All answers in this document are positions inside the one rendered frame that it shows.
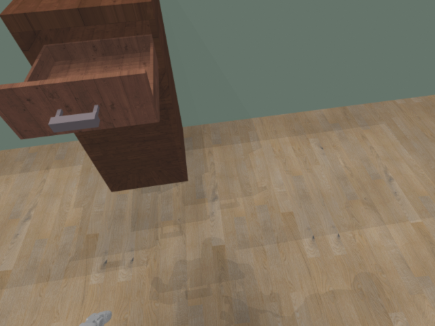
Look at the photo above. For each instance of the handle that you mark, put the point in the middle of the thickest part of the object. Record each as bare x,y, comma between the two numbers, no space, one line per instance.
61,123

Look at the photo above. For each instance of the left robot hand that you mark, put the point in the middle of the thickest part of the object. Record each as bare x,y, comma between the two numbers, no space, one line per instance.
98,319

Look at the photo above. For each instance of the cabinet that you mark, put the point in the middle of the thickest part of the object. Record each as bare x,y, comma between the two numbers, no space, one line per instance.
127,157

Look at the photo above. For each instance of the drawer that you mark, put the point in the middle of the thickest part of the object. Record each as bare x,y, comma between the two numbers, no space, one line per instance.
118,74

